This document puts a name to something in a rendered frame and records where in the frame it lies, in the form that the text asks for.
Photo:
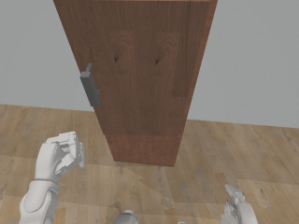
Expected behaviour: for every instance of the handle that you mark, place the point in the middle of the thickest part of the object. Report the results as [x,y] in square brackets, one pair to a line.
[89,86]

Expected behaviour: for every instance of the robot left shin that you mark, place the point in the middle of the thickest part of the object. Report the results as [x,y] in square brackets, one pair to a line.
[128,211]

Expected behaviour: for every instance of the robot right hand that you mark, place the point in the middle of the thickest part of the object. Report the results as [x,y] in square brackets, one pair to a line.
[242,212]

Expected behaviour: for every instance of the left robot thigh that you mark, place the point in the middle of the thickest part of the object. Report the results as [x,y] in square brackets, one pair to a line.
[125,218]

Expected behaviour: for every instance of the cupboard door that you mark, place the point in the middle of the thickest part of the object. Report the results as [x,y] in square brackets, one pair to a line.
[143,54]

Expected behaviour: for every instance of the robot left hand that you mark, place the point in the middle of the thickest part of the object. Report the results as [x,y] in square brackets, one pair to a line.
[50,155]

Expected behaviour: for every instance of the robot left forearm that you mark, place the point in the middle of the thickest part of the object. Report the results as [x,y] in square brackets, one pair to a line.
[38,205]

